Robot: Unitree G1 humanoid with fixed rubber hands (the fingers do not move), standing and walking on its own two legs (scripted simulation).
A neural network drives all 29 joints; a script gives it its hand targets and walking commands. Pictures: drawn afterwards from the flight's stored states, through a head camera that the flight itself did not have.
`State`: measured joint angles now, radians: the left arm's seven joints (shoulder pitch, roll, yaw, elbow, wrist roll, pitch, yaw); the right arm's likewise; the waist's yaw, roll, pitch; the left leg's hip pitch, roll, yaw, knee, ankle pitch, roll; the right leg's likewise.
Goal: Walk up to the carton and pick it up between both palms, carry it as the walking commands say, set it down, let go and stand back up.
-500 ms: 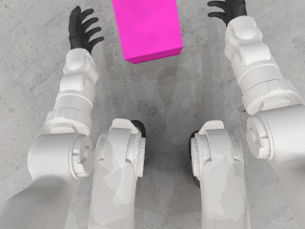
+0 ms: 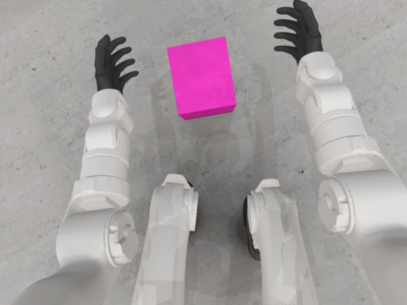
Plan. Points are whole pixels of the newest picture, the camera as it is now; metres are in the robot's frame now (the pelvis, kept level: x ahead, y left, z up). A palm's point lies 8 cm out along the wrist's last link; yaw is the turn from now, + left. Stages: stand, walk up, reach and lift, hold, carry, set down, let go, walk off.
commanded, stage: set down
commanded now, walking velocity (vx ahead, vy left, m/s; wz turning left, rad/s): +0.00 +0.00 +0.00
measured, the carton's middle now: (202, 83) +0.55 +0.06 -0.40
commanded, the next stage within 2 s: let go in 0.78 s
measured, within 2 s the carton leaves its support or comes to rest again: neither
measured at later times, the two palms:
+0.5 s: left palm (54, 59) +0.47 +0.20 +0.02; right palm (364, 2) +0.53 -0.14 +0.02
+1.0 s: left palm (5, 69) +0.44 +0.20 +0.09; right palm out of the picture +0.49 -0.14 +0.09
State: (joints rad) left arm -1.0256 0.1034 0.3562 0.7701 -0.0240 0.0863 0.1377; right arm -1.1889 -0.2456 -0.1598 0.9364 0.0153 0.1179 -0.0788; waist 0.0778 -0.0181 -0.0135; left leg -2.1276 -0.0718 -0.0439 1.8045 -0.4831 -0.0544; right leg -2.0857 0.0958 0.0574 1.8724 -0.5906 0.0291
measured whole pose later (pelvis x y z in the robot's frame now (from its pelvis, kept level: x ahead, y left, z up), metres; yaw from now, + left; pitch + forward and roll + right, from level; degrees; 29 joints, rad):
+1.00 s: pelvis +0.05 +0.00 +0.20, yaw -1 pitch +42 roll +0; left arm -0.64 0.02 0.34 0.63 0.16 0.06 0.04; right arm -0.79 -0.08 -0.27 0.76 -0.22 0.10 -0.07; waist 0.08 -0.02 -0.12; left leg -1.42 -0.03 -0.06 0.99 -0.30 -0.03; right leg -1.39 0.07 0.09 1.03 -0.37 0.02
